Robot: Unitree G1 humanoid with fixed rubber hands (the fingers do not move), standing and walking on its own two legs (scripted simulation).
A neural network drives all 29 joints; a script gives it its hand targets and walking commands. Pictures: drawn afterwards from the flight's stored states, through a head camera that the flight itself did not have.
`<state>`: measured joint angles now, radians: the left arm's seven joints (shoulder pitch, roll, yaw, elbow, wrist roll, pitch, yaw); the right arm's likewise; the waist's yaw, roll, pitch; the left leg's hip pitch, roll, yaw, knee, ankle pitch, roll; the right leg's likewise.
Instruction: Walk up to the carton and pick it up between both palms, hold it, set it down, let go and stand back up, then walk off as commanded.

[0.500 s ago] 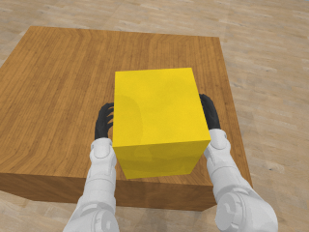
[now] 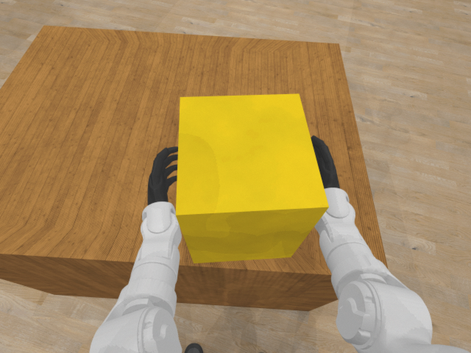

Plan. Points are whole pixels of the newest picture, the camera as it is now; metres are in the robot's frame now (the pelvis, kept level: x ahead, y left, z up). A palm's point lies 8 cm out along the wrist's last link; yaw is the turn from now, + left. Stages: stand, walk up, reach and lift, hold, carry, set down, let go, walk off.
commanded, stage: set down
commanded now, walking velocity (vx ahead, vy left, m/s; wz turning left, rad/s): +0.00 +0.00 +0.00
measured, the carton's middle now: (241, 186) +0.41 +0.03 -0.01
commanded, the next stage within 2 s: none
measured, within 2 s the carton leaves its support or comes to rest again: neither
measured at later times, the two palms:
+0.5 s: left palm (139, 197) +0.38 +0.21 -0.03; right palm (326, 169) +0.46 -0.13 -0.01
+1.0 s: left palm (128, 231) +0.31 +0.22 -0.02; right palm (350, 210) +0.37 -0.17 -0.01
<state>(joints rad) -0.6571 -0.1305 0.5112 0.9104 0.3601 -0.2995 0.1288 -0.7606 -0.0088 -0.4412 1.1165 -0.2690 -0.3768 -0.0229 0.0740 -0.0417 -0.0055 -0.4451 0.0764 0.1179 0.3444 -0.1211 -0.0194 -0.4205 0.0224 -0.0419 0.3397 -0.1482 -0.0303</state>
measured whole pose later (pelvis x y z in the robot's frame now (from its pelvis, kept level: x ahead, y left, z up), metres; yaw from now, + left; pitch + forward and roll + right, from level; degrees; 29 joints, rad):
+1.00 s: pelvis -0.03 -0.01 -0.03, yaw +1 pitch +17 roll +0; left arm -0.58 0.13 0.11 1.10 -0.15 -0.36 0.11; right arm -0.71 -0.27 0.18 1.24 0.37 -0.38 0.02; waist 0.08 -0.01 -0.16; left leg -0.72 0.07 0.01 0.64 -0.20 -0.04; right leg -0.70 0.03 -0.05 0.65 -0.25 -0.04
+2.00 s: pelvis +0.00 +0.00 +0.00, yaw +0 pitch -3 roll +0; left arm 0.27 0.09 -0.04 0.35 -0.04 -0.23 0.17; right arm 0.18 -0.24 0.08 0.61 0.28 -0.40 0.11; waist 0.06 -0.05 0.05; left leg -0.14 0.04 0.03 0.38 -0.19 -0.03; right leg -0.12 0.03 0.01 0.40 -0.23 -0.03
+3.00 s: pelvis +0.02 +0.02 +0.00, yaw -1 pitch -4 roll +0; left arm 0.31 0.13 -0.02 0.39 0.00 -0.05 0.09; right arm 0.27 -0.23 0.03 0.58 0.13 -0.27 0.09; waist 0.05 -0.04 0.06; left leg -0.04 0.03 0.05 0.31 -0.19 -0.01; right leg -0.02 0.01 0.03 0.30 -0.21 -0.01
